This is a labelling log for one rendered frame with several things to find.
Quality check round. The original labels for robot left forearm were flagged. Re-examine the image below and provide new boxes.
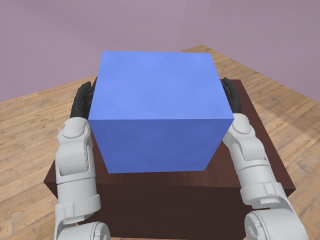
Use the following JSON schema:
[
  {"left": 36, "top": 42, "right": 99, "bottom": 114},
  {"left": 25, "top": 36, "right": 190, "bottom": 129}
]
[{"left": 54, "top": 117, "right": 101, "bottom": 240}]

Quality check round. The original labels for left robot upper arm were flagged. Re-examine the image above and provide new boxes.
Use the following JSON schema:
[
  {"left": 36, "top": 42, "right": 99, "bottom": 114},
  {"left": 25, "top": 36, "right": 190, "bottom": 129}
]
[{"left": 57, "top": 221, "right": 111, "bottom": 240}]

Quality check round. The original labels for robot right forearm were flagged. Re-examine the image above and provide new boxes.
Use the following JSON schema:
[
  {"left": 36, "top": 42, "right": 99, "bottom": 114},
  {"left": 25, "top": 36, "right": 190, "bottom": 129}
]
[{"left": 222, "top": 113, "right": 309, "bottom": 240}]

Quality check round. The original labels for carton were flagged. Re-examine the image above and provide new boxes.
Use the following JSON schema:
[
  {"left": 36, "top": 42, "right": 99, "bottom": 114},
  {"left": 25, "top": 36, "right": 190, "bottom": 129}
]
[{"left": 88, "top": 51, "right": 235, "bottom": 174}]

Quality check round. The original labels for right robot upper arm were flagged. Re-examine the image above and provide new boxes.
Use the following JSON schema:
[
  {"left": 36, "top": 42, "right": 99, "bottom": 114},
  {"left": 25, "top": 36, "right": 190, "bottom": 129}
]
[{"left": 244, "top": 208, "right": 308, "bottom": 240}]

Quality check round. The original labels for pedestal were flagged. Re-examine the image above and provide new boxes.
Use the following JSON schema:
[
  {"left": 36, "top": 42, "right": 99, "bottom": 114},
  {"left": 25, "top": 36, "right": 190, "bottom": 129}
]
[{"left": 43, "top": 76, "right": 296, "bottom": 240}]

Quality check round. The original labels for robot right hand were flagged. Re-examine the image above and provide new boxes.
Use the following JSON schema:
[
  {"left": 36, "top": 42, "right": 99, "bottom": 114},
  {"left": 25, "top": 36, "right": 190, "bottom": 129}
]
[{"left": 221, "top": 77, "right": 242, "bottom": 114}]

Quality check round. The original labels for robot left hand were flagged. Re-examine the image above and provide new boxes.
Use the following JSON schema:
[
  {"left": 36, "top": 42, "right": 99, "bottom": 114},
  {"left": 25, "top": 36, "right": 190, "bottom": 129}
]
[{"left": 70, "top": 81, "right": 96, "bottom": 120}]

